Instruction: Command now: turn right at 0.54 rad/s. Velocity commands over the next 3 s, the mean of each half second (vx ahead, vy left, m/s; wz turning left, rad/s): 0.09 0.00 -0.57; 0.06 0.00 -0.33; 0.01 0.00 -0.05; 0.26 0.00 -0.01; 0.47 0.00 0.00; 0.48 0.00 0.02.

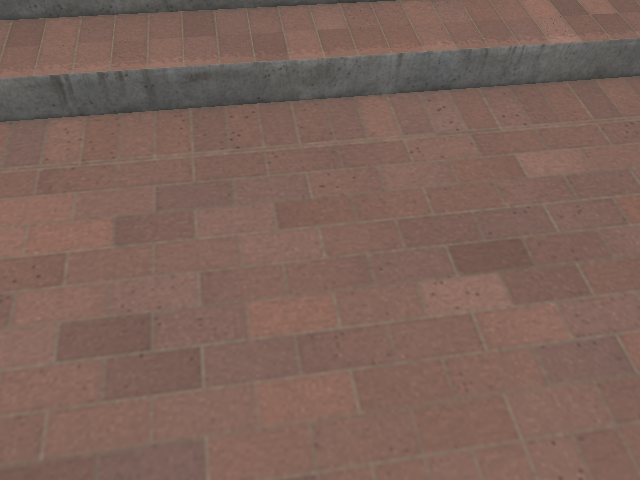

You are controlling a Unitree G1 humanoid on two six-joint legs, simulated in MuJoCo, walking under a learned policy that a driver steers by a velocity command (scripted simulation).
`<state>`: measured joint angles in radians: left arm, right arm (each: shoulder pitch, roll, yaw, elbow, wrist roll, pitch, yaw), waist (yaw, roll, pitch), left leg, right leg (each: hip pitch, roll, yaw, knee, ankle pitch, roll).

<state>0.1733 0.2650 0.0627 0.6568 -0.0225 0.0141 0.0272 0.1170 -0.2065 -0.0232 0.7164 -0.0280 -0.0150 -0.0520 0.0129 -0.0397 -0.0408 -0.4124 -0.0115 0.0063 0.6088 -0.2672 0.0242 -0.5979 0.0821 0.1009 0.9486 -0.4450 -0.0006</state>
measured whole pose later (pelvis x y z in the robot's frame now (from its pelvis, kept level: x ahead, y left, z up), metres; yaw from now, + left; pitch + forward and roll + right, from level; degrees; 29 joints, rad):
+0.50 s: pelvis +0.06 -0.06 +0.01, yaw -16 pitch +4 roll +1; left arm 0.36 0.21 0.04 0.69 0.05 -0.12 -0.03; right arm 0.18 -0.27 -0.03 0.70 -0.05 -0.10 -0.04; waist 0.02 0.02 -0.06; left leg -0.75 0.02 -0.10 1.31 -0.24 -0.05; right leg -0.30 0.09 0.04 0.52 -0.29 -0.10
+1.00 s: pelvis +0.17 -0.07 +0.01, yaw -26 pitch +2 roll +1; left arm 0.14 0.25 0.02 0.62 -0.01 0.03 0.00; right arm 0.15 -0.21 -0.02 0.69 -0.01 -0.01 -0.02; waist -0.03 -0.04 0.01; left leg -0.35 0.00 0.04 0.49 -0.19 0.02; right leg -0.46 -0.01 0.06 0.87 -0.46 0.10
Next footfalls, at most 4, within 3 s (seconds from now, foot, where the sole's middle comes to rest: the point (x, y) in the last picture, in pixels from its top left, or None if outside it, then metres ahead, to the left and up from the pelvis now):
0.30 right None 0.06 -0.14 -0.76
0.78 left None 0.30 0.00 -0.76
1.08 right None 0.18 -0.23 -0.76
2.12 right None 0.45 -0.32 -0.76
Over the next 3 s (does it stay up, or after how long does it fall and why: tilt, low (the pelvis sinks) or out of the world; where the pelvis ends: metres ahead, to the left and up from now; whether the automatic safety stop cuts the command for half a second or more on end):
stays up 0.80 -0.30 0.02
